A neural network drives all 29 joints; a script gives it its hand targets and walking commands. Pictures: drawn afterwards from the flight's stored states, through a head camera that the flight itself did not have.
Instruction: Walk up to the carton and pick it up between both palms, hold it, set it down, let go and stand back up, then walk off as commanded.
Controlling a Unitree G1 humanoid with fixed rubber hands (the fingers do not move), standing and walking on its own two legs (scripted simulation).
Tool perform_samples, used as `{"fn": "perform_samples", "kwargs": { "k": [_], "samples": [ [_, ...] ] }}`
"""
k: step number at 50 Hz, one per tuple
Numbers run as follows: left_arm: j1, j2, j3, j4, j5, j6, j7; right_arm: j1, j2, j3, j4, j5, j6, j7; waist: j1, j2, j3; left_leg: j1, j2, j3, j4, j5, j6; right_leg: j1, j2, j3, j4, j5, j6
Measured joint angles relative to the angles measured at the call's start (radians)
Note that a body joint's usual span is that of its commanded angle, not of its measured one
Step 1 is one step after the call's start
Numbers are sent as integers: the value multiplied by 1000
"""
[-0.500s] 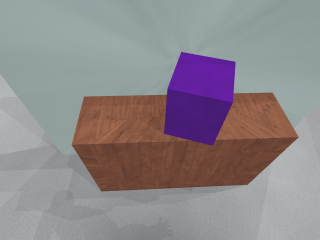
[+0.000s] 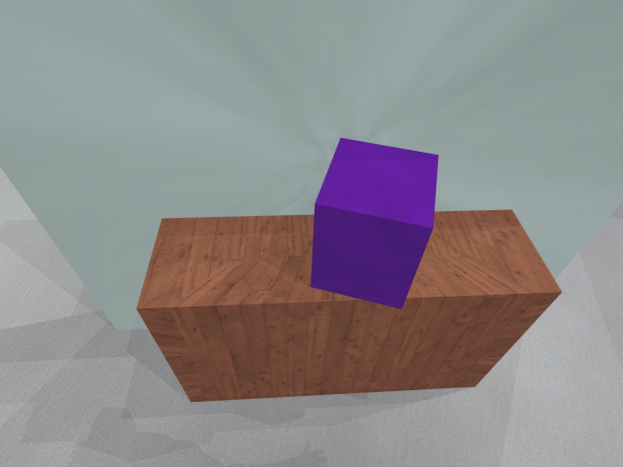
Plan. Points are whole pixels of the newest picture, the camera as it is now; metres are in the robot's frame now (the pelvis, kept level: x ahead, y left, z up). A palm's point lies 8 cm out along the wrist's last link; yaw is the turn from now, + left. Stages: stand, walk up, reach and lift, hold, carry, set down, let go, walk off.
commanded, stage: walk up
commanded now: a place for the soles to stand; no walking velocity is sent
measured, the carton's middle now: (371, 224) +0.61 -0.14 -0.10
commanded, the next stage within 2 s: none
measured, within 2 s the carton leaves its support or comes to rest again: neither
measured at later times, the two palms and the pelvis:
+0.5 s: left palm out of the picture +0.16 +0.25 -0.11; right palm out of the picture +0.08 -0.46 -0.12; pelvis +0.07 -0.09 -0.03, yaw -2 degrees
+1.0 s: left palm (200, 357) +0.33 +0.18 -0.12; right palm out of the picture +0.19 -0.47 -0.08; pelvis +0.21 -0.13 -0.01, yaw -1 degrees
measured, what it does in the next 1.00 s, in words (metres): walks ahead: right foot, then left foot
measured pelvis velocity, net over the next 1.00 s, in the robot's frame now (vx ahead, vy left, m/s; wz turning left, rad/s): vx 0.21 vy -0.13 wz -0.01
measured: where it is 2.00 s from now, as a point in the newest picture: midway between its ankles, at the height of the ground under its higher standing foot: outside the picture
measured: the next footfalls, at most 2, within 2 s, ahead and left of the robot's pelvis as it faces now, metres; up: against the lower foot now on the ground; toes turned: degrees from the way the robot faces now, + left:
right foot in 0.42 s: +0.18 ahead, -0.24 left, +0.00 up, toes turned -5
left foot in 0.74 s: +0.23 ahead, -0.01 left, +0.00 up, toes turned +3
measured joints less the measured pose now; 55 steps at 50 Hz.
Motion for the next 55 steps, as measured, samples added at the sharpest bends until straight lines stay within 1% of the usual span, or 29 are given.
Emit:
{"fn": "perform_samples", "kwargs": {
  "k": [6,8,10,12,13,15,18,21,22,23,24,25,27,28,29,31,33,36,37,38,39,40,42,44,48,50,52,54,55],
  "samples": [
    [7,1,4,21,5,6,-1,-10,12,0,20,2,1,-1,0,-1,5,15,0,0,-20,5,2,16,0,0,-24,5,0],
    [24,12,22,-7,28,19,-23,13,13,-17,0,-6,-15,0,8,-11,4,17,-4,12,-7,-12,9,-26,-6,5,80,-112,-20],
    [42,28,39,-37,42,33,-39,54,5,-40,-21,-13,-32,-4,2,-10,2,19,3,13,2,-21,13,-107,0,19,270,-198,-26],
    [58,51,54,-71,44,37,-52,105,-8,-60,-31,-14,-41,-10,-5,-13,5,30,13,6,1,-30,10,-174,-7,37,396,-202,-23],
    [67,63,62,-86,41,36,-59,128,-15,-67,-32,-15,-42,-12,-6,-17,8,40,18,7,-3,-32,4,-199,-22,40,420,-197,-20],
    [87,82,77,-110,36,35,-72,162,-33,-80,-35,-19,-39,-13,-7,-21,13,55,32,15,-3,-42,-9,-235,-60,31,406,-184,-13],
    [106,98,92,-130,32,37,-88,193,-66,-94,-47,-22,-36,-8,-15,-18,21,60,58,26,36,-80,-26,-250,-107,8,300,-145,-12],
    [120,110,104,-138,34,26,-91,205,-90,-100,-61,-17,-26,-4,-19,-17,18,41,90,28,142,-162,-30,-217,-120,-27,193,-54,-17],
    [121,109,108,-139,36,21,-87,205,-97,-101,-66,-17,-21,-4,-19,-5,22,25,112,15,202,-205,-17,-212,-106,-39,198,5,0],
    [120,101,112,-144,37,15,-82,206,-103,-102,-70,-17,-14,-5,-20,20,29,1,135,-19,284,-257,7,-211,-84,-60,232,14,13],
    [122,91,113,-155,38,8,-74,204,-102,-101,-72,-14,-4,-6,-13,35,32,-41,129,-64,398,-308,25,-211,-68,-75,261,-8,18],
    [130,83,112,-167,36,2,-68,199,-93,-97,-75,-9,5,-7,1,28,28,-95,87,-101,521,-347,30,-204,-59,-52,260,-84,10],
    [148,60,106,-186,27,1,-59,180,-75,-83,-89,1,8,-8,28,18,32,-182,17,-118,679,-354,38,-182,-52,-36,234,-55,-1],
    [156,50,102,-191,24,3,-55,175,-68,-75,-102,5,3,-6,34,18,36,-214,0,-110,704,-335,41,-160,-49,-39,211,-42,-9],
    [165,44,98,-192,22,4,-51,172,-60,-68,-114,6,-5,-3,40,15,38,-238,-10,-95,693,-322,42,-140,-47,-43,188,-33,-18],
    [184,40,94,-194,24,3,-48,171,-46,-60,-136,5,-16,7,51,6,33,-262,-16,-58,606,-307,39,-111,-44,-51,159,-33,-31],
    [200,43,96,-197,29,3,-47,174,-36,-60,-154,2,-19,18,58,-2,26,-263,-17,-30,500,-276,35,-91,-38,-59,147,-46,-33],
    [214,57,99,-201,30,9,-46,194,-25,-69,-173,-3,-30,25,58,-18,17,-208,-19,-2,325,-160,37,-73,-30,-73,176,-93,-34],
    [219,61,99,-203,30,13,-44,210,-31,-73,-182,-7,-39,23,53,-18,10,-172,-23,-6,264,-143,43,-85,-28,-77,223,-137,-43],
    [218,66,98,-203,27,17,-40,222,-34,-81,-188,-14,-47,17,43,-28,10,-160,-33,-9,249,-93,50,-107,-31,-67,301,-191,-54],
    [208,67,96,-197,22,23,-34,231,-29,-86,-189,-20,-52,9,33,-44,17,-157,-44,-5,272,-89,57,-136,-26,-32,398,-226,-59],
    [198,65,91,-193,19,28,-29,242,-24,-86,-189,-20,-53,3,24,-58,21,-145,-51,-1,280,-102,60,-166,-14,-1,481,-234,-61],
    [182,59,80,-192,16,28,-27,267,-17,-80,-181,-14,-50,-1,5,-67,19,-106,-53,-7,246,-120,57,-220,2,19,586,-216,-58],
    [161,54,74,-199,12,17,-29,291,-15,-75,-174,-13,-53,-4,-12,-61,26,-63,-43,-22,184,-88,49,-258,4,18,608,-186,-49],
    [113,52,72,-218,1,7,-25,319,-13,-58,-182,-4,-53,-8,-34,-47,53,-11,-23,-46,117,-100,22,-289,-25,12,494,-148,-30],
    [85,51,70,-227,-4,6,-21,317,-15,-48,-194,-1,-45,-10,-40,-37,69,-9,-11,-52,125,-116,12,-281,-38,-3,404,-114,-33],
    [61,48,65,-226,-7,1,-14,303,-21,-39,-206,5,-31,-9,-48,-23,78,-21,0,-57,166,-147,1,-258,-41,-23,312,-55,-39],
    [42,48,61,-219,-4,-8,-4,286,-24,-30,-214,16,-14,-10,-52,-15,80,-44,9,-61,243,-196,-9,-201,-32,-45,192,44,-42],
    [29,37,61,-210,0,-14,3,266,-29,-28,-212,22,-4,-11,-49,7,88,-63,27,-73,301,-220,-8,-184,-17,-56,177,24,-28]
  ]
}}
